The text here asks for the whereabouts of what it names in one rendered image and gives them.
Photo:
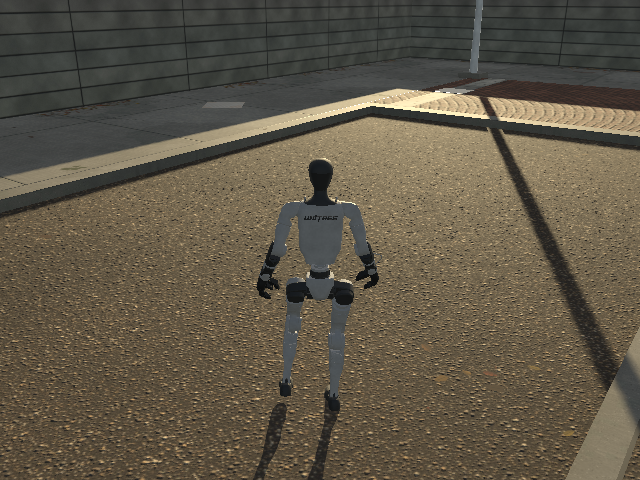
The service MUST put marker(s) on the robot right upper arm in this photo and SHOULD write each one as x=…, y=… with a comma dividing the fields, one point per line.
x=351, y=211

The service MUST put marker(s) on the robot left shin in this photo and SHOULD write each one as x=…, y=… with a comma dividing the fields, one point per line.
x=289, y=350

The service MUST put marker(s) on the robot left forearm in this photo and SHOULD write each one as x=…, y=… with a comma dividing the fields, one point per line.
x=269, y=265

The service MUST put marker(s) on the robot left foot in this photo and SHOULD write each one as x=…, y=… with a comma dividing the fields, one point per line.
x=285, y=388

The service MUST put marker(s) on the right robot hand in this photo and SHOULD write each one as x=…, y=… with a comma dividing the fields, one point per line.
x=364, y=274

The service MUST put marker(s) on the robot right forearm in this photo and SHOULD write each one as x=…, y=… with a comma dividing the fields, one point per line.
x=369, y=261

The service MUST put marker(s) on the left robot hand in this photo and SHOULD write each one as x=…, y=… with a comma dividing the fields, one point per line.
x=261, y=285

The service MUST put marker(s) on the robot left upper arm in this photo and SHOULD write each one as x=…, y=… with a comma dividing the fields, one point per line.
x=288, y=211

